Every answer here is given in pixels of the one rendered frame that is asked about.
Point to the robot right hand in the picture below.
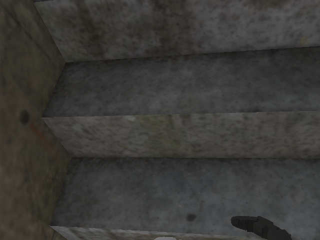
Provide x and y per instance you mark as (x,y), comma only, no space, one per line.
(261,227)

